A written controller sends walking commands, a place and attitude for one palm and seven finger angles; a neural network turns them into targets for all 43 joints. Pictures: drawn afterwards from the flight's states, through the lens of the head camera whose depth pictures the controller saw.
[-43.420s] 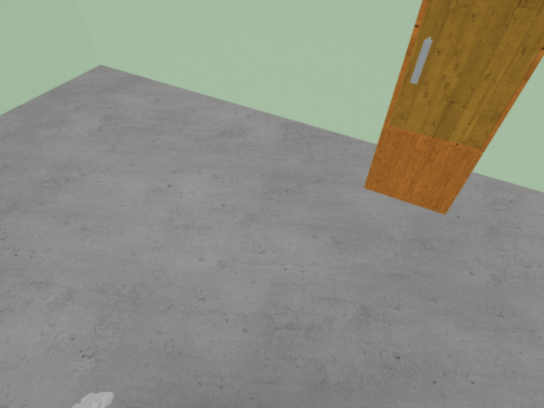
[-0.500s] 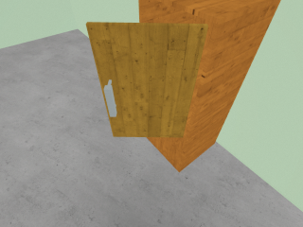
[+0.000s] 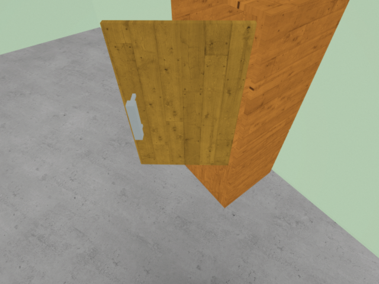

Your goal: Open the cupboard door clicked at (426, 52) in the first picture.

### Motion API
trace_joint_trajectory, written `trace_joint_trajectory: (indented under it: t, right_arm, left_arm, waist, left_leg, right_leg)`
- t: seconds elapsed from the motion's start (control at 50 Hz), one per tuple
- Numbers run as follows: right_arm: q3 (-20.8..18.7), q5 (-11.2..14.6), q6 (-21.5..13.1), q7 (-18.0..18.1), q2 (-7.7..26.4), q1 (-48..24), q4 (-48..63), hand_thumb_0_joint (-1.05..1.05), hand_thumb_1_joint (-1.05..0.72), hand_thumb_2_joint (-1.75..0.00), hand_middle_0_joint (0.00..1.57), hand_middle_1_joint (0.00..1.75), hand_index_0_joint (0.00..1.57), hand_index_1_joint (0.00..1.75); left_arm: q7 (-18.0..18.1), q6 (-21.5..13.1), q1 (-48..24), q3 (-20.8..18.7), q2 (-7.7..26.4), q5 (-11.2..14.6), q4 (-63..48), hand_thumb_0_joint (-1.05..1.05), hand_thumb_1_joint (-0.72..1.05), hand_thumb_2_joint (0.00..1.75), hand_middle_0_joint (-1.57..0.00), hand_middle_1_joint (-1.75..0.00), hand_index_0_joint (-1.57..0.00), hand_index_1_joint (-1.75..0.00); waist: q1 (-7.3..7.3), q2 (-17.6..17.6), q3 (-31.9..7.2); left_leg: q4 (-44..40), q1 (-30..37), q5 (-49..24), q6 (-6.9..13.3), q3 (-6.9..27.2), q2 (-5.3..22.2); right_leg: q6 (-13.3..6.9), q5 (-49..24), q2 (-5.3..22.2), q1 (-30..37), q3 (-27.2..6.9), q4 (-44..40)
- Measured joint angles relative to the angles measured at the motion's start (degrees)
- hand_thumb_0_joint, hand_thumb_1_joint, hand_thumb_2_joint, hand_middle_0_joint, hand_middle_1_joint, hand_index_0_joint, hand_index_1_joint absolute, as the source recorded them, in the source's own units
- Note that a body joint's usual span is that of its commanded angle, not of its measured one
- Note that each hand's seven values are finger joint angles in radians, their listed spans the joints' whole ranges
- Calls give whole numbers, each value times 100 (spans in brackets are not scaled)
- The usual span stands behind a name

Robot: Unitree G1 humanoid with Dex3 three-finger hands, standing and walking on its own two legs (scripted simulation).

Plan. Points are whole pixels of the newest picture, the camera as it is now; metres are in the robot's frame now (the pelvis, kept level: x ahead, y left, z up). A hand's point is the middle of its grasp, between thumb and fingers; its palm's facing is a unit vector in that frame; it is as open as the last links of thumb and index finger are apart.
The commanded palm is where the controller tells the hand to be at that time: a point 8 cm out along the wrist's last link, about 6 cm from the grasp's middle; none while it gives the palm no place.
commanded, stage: look again from close up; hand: left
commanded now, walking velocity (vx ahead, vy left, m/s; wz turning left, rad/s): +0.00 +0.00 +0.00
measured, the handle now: (136, 116) +0.61 +0.21 -0.04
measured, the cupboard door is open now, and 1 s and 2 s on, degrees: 51 51 51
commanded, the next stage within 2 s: raise the hand with hooked fingers in 0.52 s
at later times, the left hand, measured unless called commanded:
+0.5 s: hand out of the picture +0.06 +0.17 -0.17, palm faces +0.02 -0.98 -0.20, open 7.3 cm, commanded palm none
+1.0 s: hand (127, 242) +0.22 +0.16 -0.05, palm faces -0.01 -1.00 +0.00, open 8.3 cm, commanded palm +0.18 +0.23 -0.06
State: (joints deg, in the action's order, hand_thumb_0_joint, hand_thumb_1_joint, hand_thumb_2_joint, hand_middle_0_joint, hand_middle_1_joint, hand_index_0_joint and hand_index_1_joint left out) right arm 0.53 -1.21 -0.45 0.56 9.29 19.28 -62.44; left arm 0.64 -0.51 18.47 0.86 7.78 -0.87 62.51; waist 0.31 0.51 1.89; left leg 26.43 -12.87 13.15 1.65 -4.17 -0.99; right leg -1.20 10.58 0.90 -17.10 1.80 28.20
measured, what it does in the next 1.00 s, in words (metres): lowers itself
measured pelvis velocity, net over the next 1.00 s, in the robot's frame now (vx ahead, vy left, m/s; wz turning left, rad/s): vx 0.03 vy -0.02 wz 0.03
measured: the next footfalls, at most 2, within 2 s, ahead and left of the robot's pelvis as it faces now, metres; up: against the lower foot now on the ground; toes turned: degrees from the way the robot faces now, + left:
none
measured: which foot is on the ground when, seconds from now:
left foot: down 0.00-1.00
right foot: down 0.00-1.00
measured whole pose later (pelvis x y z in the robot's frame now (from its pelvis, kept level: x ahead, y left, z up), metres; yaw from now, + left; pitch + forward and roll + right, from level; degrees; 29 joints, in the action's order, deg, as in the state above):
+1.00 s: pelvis +0.03 -0.02 -0.06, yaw +2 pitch +13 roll +2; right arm -4.0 0.4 -15.0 -0.5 16.8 6.5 -30.2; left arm -20.6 -33.5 21.0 -8.1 9.6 13.5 13.9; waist -0.4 -3.5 -7.6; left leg 57.3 -40.9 29.0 -0.1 -2.7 0.3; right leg -3.1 27.0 1.3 -44.9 3.4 59.1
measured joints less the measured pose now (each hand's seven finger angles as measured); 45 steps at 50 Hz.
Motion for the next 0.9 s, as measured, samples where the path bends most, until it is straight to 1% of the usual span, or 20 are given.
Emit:
trace_joint_trajectory:
  t: [0.14, 0.32, 0.62, 0.64, 0.66, 0.68, 0.7, 0.72, 0.74, 0.76, 0.78, 0.82, 0.84, 0.9]
  right_arm:
    - [31, 14, -53, 26, -124, 3, -124, 1, -91, -90, 19, 30, 20, 30]
    - [64, 31, -133, 73, -211, -203, -168, 1, -91, -90, 19, 30, 20, 30]
    - [22, 26, -157, 145, -40, -455, -221, 1, -92, -90, 19, 30, 20, 30]
    - [14, 43, -131, 130, -13, -471, -189, 1, -92, -90, 19, 30, 20, 30]
    - [30, 124, -166, 144, 32, -397, 55, 2, -93, -90, 19, 30, 20, 30]
    - [44, 166, -390, 215, 78, -274, 323, 2, -93, -90, 20, 30, 20, 30]
    - [38, 192, -674, 294, 136, -175, 520, 2, -93, -90, 20, 30, 20, 30]
    - [11, 232, -902, 343, 205, -130, 667, 2, -93, -90, 20, 30, 20, 30]
    - [-20, 267, -1047, 357, 283, -135, 847, 2, -92, -90, 20, 30, 20, 30]
    - [-60, 264, -1159, 350, 357, -183, 1038, 2, -92, -90, 20, 30, 20, 30]
    - [-104, 234, -1253, 336, 420, -268, 1225, 2, -92, -90, 20, 30, 20, 30]
    - [-183, 178, -1371, 272, 498, -503, 1612, 2, -92, -90, 20, 30, 20, 30]
    - [-215, 157, -1411, 222, 513, -633, 1805, 2, -92, -90, 20, 30, 20, 30]
    - [-318, 111, -1499, 37, 535, -982, 2386, 2, -92, -90, 20, 30, 20, 30]
  left_arm:
    - [43, -33, -116, -2, 17, 5, 81, 1, 92, 90, -20, -30, -20, -30]
    - [72, -94, -257, -23, 95, 24, 105, 1, 93, 90, -20, -30, -20, -30]
    - [98, -97, -393, -55, 171, 23, 91, 1, 93, 90, -20, -30, -20, -30]
    - [143, -126, -404, -52, 158, 17, 87, 1, 92, 90, -20, -30, -20, -30]
    - [155, 198, -139, -120, 150, 256, -791, 1, 93, 90, -20, -30, -20, -30]
    - [187, 237, 180, -190, 158, 404, -1836, 1, 93, 89, -20, -30, -20, -31]
    - [276, 78, 402, -205, 172, 522, -2707, 2, 92, 89, -20, -30, -21, -31]
    - [382, -76, 514, -198, 174, 628, -3369, 2, 92, 89, -20, -31, -21, -31]
    - [433, -175, 519, -210, 158, 748, -3909, 2, 91, 89, -20, -31, -21, -32]
    - [407, -316, 436, -261, 135, 841, -4328, 2, 90, 88, -20, -32, -21, -32]
    - [332, -547, 291, -340, 119, 899, -4608, 2, 89, 88, -20, -33, -20, -33]
    - [48, -1175, -30, -553, 104, 1007, -4865, 1, 85, 86, -21, -34, -21, -35]
    - [-156, -1528, -146, -656, 105, 1087, -4926, 1, 83, 86, -21, -35, -21, -36]
    - [-1000, -2607, -215, -851, 106, 1338, -5030, 1, 78, 83, -21, -39, -21, -40]
  waist:
    - [14, -53, -47]
    - [-9, -32, 2]
    - [-38, -49, -4]
    - [-37, -11, -11]
    - [-39, 4, 3]
    - [-83, -4, 8]
    - [-116, 8, -32]
    - [-104, 43, -123]
    - [-55, 91, -194]
    - [6, 134, -265]
    - [61, 157, -350]
    - [117, 130, -545]
    - [123, 72, -643]
    - [90, -182, -834]
  left_leg:
    - [-63, 115, 93, -53, 56, 45]
    - [-168, 310, 215, -98, 90, 90]
    - [-292, 629, 391, -146, 106, 120]
    - [-159, 536, 425, -156, 111, 157]
    - [-67, 478, 479, -154, 108, 176]
    - [-69, 485, 510, -143, 89, 164]
    - [-58, 467, 518, -136, 89, 140]
    - [-20, 410, 522, -130, 118, 111]
    - [63, 319, 536, -121, 169, 81]
    - [192, 177, 564, -112, 225, 55]
    - [361, -20, 608, -106, 265, 35]
    - [769, -509, 734, -109, 261, 25]
    - [1004, -787, 813, -119, 229, 31]
    - [1794, -1613, 1108, -163, 130, 83]
  right_leg:
    - [-29, 125, -47, 124, 52, -55]
    - [-52, 260, -98, 317, 82, -145]
    - [-76, 500, -134, 583, 93, -155]
    - [-71, 497, -161, 570, 116, -166]
    - [-70, 505, -175, 529, 123, -127]
    - [-75, 534, -163, 491, 105, -57]
    - [-76, 572, -138, 455, 104, 9]
    - [-69, 614, -103, 403, 130, 72]
    - [-56, 656, -65, 341, 180, 146]
    - [-44, 700, -28, 235, 235, 250]
    - [-37, 750, 3, 65, 275, 396]
    - [-46, 870, 34, -427, 275, 800]
    - [-59, 944, 39, -727, 245, 1051]
    - [-113, 1202, 21, -1612, 149, 1864]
